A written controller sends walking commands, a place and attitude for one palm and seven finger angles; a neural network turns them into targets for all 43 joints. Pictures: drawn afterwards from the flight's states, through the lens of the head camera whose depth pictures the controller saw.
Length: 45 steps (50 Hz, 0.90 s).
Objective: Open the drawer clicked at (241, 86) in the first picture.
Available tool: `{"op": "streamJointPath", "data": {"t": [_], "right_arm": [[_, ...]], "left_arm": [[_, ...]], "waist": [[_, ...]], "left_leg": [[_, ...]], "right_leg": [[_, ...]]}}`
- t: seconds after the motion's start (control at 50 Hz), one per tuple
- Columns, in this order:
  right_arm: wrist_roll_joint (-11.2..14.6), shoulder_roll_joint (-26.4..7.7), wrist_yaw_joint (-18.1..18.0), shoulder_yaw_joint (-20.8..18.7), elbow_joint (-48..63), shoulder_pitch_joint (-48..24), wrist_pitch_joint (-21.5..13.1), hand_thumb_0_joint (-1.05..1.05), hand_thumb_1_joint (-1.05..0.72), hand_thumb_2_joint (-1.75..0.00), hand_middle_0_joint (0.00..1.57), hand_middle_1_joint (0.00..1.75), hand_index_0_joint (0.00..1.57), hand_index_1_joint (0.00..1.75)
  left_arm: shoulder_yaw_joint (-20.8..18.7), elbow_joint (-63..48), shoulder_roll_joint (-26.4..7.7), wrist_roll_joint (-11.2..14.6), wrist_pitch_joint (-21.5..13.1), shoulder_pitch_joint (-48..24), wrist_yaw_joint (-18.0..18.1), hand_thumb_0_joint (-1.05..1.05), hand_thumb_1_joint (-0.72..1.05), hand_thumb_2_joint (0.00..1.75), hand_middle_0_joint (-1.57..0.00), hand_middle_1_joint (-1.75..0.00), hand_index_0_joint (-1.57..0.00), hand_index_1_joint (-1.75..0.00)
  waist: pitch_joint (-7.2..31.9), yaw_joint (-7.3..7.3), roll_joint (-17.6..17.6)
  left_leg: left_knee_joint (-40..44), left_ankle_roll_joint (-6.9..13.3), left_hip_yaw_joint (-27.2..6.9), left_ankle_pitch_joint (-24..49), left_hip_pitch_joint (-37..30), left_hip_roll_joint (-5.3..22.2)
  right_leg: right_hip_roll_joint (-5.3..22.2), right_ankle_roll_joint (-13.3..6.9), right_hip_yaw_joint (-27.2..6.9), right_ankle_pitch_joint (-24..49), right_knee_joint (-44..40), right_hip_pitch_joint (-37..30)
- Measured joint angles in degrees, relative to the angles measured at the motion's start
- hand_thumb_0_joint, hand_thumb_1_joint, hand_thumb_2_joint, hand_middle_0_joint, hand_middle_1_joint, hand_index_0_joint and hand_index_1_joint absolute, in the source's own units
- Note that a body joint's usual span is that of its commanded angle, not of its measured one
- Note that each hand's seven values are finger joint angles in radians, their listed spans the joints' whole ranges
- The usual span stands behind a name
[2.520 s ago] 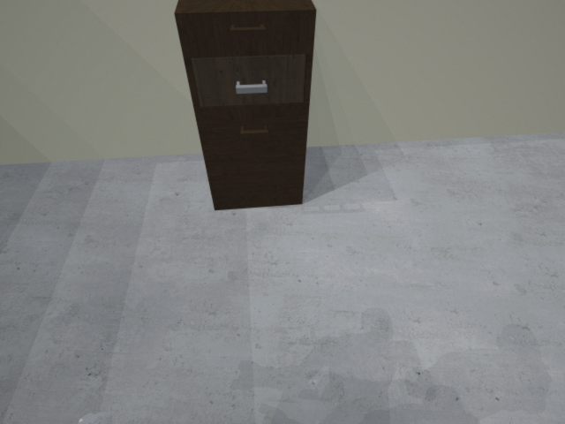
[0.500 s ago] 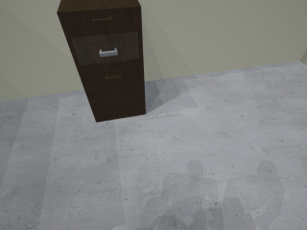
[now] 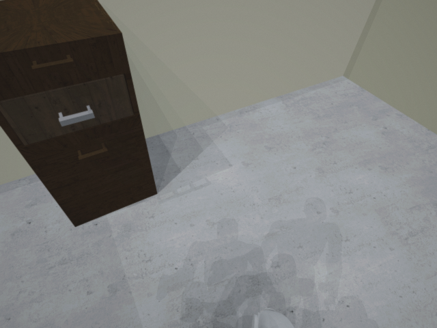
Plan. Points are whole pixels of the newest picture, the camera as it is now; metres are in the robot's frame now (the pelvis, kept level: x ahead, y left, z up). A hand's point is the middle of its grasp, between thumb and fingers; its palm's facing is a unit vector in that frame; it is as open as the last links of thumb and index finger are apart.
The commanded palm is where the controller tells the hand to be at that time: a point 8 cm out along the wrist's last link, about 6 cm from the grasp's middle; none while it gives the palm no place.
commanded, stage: walk to a spot facing it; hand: left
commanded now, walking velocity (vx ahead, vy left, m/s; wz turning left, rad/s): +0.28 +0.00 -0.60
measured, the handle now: (76, 114) +0.76 +0.55 -0.12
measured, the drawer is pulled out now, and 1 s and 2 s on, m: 0.00 0.00 0.00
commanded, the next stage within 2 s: turn to face it in 0.14 s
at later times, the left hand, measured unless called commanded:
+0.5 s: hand (180, 251) +0.32 +0.11 -0.16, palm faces -0.14 -0.97 -0.19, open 7.2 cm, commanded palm none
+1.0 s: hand (136, 266) +0.28 +0.21 -0.17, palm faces +0.20 -0.95 -0.25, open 7.4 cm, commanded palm none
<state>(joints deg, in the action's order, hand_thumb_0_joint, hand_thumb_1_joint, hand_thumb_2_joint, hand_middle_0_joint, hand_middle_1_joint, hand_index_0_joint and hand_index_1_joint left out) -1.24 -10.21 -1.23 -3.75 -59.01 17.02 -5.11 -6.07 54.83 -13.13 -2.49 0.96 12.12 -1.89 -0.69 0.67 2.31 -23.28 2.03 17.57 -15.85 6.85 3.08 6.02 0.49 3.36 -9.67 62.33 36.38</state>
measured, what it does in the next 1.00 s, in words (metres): walks ahead: right foot, then left foot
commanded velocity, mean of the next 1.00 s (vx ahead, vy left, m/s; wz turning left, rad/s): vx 0.04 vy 0.00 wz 0.35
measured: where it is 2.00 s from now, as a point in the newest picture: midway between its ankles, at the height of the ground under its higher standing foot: outside the picture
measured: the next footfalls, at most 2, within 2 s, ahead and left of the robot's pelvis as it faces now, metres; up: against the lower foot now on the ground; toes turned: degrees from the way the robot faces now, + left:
right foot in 0.24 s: +0.25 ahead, -0.15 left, +0.00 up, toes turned -15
left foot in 0.62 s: +0.30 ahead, +0.07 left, +0.00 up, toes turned +8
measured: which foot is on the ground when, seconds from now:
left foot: down 0.00-0.22, up 0.24-0.60, down 0.62-1.00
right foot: up 0.00-0.22, down 0.24-0.64, up 0.66-1.00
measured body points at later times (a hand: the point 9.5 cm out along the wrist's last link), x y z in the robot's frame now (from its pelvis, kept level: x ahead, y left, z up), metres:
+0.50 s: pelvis +0.18 -0.04 -0.01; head +0.20 -0.04 +0.44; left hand +0.33 +0.16 -0.15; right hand +0.16 -0.26 -0.16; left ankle +0.23 +0.09 -0.69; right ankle +0.21 -0.14 -0.74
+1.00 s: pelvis +0.24 -0.01 +0.00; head +0.28 +0.01 +0.45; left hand +0.27 +0.26 -0.15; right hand +0.33 -0.25 -0.14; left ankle +0.26 +0.06 -0.74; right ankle +0.24 -0.19 -0.67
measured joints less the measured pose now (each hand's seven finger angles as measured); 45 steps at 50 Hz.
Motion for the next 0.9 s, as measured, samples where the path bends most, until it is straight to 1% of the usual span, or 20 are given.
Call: {"op": "streamJointPath", "data": {"t": [0.1,0.18,0.22,0.24,0.26,0.3,0.32,0.36,0.42,0.48,0.58,0.62,0.64,0.66,0.68,0.7,0.72,0.76,0.82,0.9], "right_arm": [[-0.3,-0.8,0.3,0.3,-1.3,4.1,0.7,0.00,-0.93,-0.90,0.20,0.30,0.20,0.30],[-0.6,-0.7,0.6,0.5,-2.0,6.7,1.6,0.00,-0.92,-0.90,0.20,0.30,0.20,0.30],[-0.4,-0.5,0.8,0.7,-2.3,8.2,2.2,0.01,-0.91,-0.90,0.20,0.30,0.20,0.30],[-0.1,0.0,1.1,0.9,-2.3,9.2,2.7,0.01,-0.91,-0.90,0.20,0.30,0.20,0.30],[0.3,0.2,1.3,1.1,-2.5,9.0,3.3,0.01,-0.91,-0.90,0.20,0.30,0.20,0.30],[0.8,0.0,1.0,1.1,-2.5,7.0,4.3,0.01,-0.91,-0.90,0.20,0.30,0.20,0.30],[0.7,-0.2,0.8,1.1,-2.4,5.7,4.6,0.01,-0.91,-0.90,0.20,0.30,0.20,0.30],[0.4,-0.4,0.5,1.2,-1.7,3.2,4.9,0.01,-0.91,-0.90,0.20,0.30,0.20,0.30],[0.2,0.0,0.3,1.4,-0.3,0.5,5.0,0.01,-0.91,-0.90,0.20,0.30,0.20,0.30],[0.3,1.2,0.4,1.7,0.3,-0.3,5.2,0.01,-0.91,-0.90,0.20,0.30,0.20,0.30],[0.2,1.8,0.9,1.7,-0.2,-0.6,6.6,0.01,-0.93,-0.90,0.20,0.30,0.20,0.30],[0.2,1.4,1.4,1.6,0.3,-0.2,6.6,0.02,-0.93,-0.90,0.20,0.30,0.20,0.30],[0.0,1.4,1.6,1.4,0.6,-0.2,6.5,0.02,-0.93,-0.90,0.20,0.30,0.20,0.30],[-0.2,1.4,1.7,1.4,1.0,-0.5,6.5,0.01,-0.93,-0.90,0.20,0.30,0.20,0.30],[-0.4,1.5,1.6,1.4,1.5,-1.0,6.3,0.01,-0.93,-0.90,0.20,0.30,0.20,0.30],[-0.4,1.5,1.5,1.4,1.9,-1.4,6.1,0.01,-0.93,-0.90,0.20,0.30,0.20,0.30],[-0.4,1.5,1.3,1.4,2.3,-1.7,5.9,0.01,-0.92,-0.90,0.20,0.30,0.20,0.30],[-0.3,1.5,0.9,1.5,2.8,-2.1,5.5,0.01,-0.92,-0.90,0.20,0.30,0.20,0.30],[0.0,1.3,0.7,1.5,3.2,-2.6,5.2,0.01,-0.91,-0.90,0.20,0.30,0.20,0.30],[0.2,0.6,0.8,1.1,3.6,-3.1,5.3,0.01,-0.91,-0.90,0.21,0.30,0.21,0.30]], "left_arm": [[0.6,-2.1,0.2,0.1,0.6,-5.0,-0.6,0.00,0.91,0.90,-0.19,-0.30,-0.19,-0.30],[1.3,-3.2,0.7,0.3,0.5,-7.9,-0.9,0.00,0.91,0.90,-0.19,-0.30,-0.19,-0.30],[1.8,-3.9,0.8,0.3,-0.5,-8.6,-0.9,0.00,0.91,0.90,-0.20,-0.30,-0.19,-0.30],[2.2,-4.3,0.4,0.2,-1.4,-8.6,-1.0,0.00,0.91,0.90,-0.20,-0.30,-0.19,-0.30],[2.3,-4.5,0.4,0.5,-2.4,-8.8,-0.7,0.00,0.91,0.90,-0.20,-0.30,-0.19,-0.30],[2.9,-4.1,1.0,1.3,-3.2,-8.5,0.1,0.00,0.91,0.89,-0.20,-0.30,-0.20,-0.30],[3.3,-3.7,1.4,1.4,-3.2,-8.0,0.5,0.00,0.91,0.89,-0.20,-0.30,-0.20,-0.30],[4.0,-2.3,2.4,1.5,-3.1,-6.7,1.4,0.00,0.91,0.89,-0.20,-0.30,-0.20,-0.30],[4.7,0.2,3.8,1.4,-2.8,-5.0,2.2,0.00,0.91,0.89,-0.20,-0.30,-0.20,-0.30],[4.3,1.0,4.1,1.5,-2.5,-4.6,2.8,-0.02,0.93,0.89,-0.20,-0.30,-0.20,-0.30],[4.2,0.8,4.0,1.1,-1.4,-4.0,2.9,-0.01,0.93,0.89,-0.20,-0.30,-0.20,-0.30],[3.9,0.5,3.8,1.2,-0.9,-3.2,3.0,-0.01,0.92,0.89,-0.20,-0.30,-0.20,-0.30],[3.6,0.4,3.5,1.4,-0.5,-2.7,2.9,-0.01,0.92,0.89,-0.20,-0.30,-0.20,-0.30],[3.2,0.3,3.1,1.6,0.1,-2.3,3.0,-0.01,0.92,0.89,-0.20,-0.30,-0.20,-0.30],[2.9,0.3,2.6,1.5,0.7,-1.8,3.1,-0.01,0.91,0.89,-0.20,-0.30,-0.20,-0.30],[2.6,0.6,2.2,1.4,1.2,-1.5,3.1,-0.01,0.91,0.89,-0.20,-0.30,-0.20,-0.30],[2.3,1.0,1.9,1.3,1.5,-1.3,3.0,0.00,0.91,0.89,-0.20,-0.30,-0.20,-0.30],[1.9,1.5,1.1,1.2,1.6,-0.9,2.8,0.00,0.91,0.89,-0.20,-0.30,-0.20,-0.30],[1.4,1.6,0.2,1.3,1.6,-0.3,2.8,0.00,0.91,0.89,-0.20,-0.30,-0.20,-0.30],[1.1,1.2,-0.8,1.4,1.9,-0.2,3.0,0.00,0.91,0.89,-0.20,-0.30,-0.20,-0.30]], "waist": [[-2.1,-2.27,-1.2],[-4.1,-4.10,-2.4],[-4.8,-4.48,-3.0],[-4.7,-4.47,-2.3],[-5.1,-4.20,-2.1],[-6.1,-4.37,-2.7],[-6.3,-4.47,-3.0],[-5.7,-4.71,-3.6],[-4.0,-5.37,-4.0],[-2.1,-4.91,-4.0],[-0.8,-3.13,-2.8],[-0.6,-2.64,-2.5],[-0.4,-2.56,-1.8],[-0.5,-2.29,-1.0],[-0.8,-2.18,-0.6],[-1.0,-2.26,-0.4],[-1.2,-2.35,-0.3],[-1.6,-2.22,-0.1],[-1.9,-1.80,-0.4],[-1.9,-1.52,-1.0]], "left_leg": [[1.8,-1.6,3.0,-3.0,-5.6,0.6],[-0.3,-3.9,5.5,-7.4,-8.9,2.6],[-6.4,-5.0,6.2,-10.9,-8.7,5.2],[-13.7,-5.1,5.5,-12.2,-6.4,6.6],[-24.6,-5.2,2.0,-13.8,-2.2,7.4],[-42.9,-4.8,-6.7,-13.8,6.6,6.2],[-48.1,-4.6,-9.5,-12.1,10.2,5.5],[-50.9,-4.4,-12.5,-8.3,15.9,5.1],[-44.0,-4.5,-14.4,-4.9,20.8,4.9],[-34.9,-4.6,-14.5,-3.0,21.7,4.5],[-22.8,-4.4,-11.6,-3.4,17.5,3.1],[-16.4,-4.0,-10.7,-0.5,14.1,2.4],[-15.7,-2.0,-10.7,-0.4,14.0,1.5],[-16.6,-0.1,-10.5,-1.3,14.6,0.7],[-16.8,1.2,-10.4,-2.0,14.8,0.1],[-16.3,2.1,-10.5,-2.1,14.8,-0.4],[-15.0,2.5,-10.7,-1.7,14.5,-1.0],[-11.5,2.5,-11.2,0.3,13.2,-2.1],[-6.5,3.0,-12.4,2.8,11.4,-3.4],[-2.9,3.0,-14.6,4.6,9.9,-4.5]], "right_leg": [[0.6,0.0,1.2,1.8,-13.5,-1.2],[-1.3,-1.8,3.0,-0.9,-21.4,-4.7],[-3.4,-3.3,4.6,-2.0,-26.1,-8.7],[-3.6,-4.6,4.7,1.0,-28.2,-10.7],[-3.9,-5.3,4.5,1.6,-26.1,-10.1],[-4.9,-5.6,4.3,-1.6,-23.7,-11.0],[-5.4,-5.4,4.2,-2.5,-24.5,-12.3],[-6.2,-4.4,3.9,-2.2,-27.7,-15.0],[-6.6,-4.2,4.3,-1.3,-32.2,-18.4],[-6.3,-3.8,5.9,-1.7,-34.6,-21.1],[-4.5,-2.1,9.2,-5.1,-33.1,-23.8],[-3.4,-1.0,10.7,-7.7,-29.9,-23.5],[-2.3,-0.3,11.1,-9.4,-27.4,-22.6],[-1.6,0.6,9.9,-13.9,-23.4,-20.9],[-1.7,1.2,7.8,-17.7,-17.9,-18.5],[-2.1,1.6,5.6,-19.3,-12.1,-16.1],[-2.3,1.9,3.9,-19.0,-7.1,-13.9],[-2.3,2.6,1.3,-16.2,-0.9,-10.8],[-1.8,3.7,-0.9,-13.2,0.9,-8.9],[-1.4,4.8,-2.6,-11.9,-1.1,-9.0]]}}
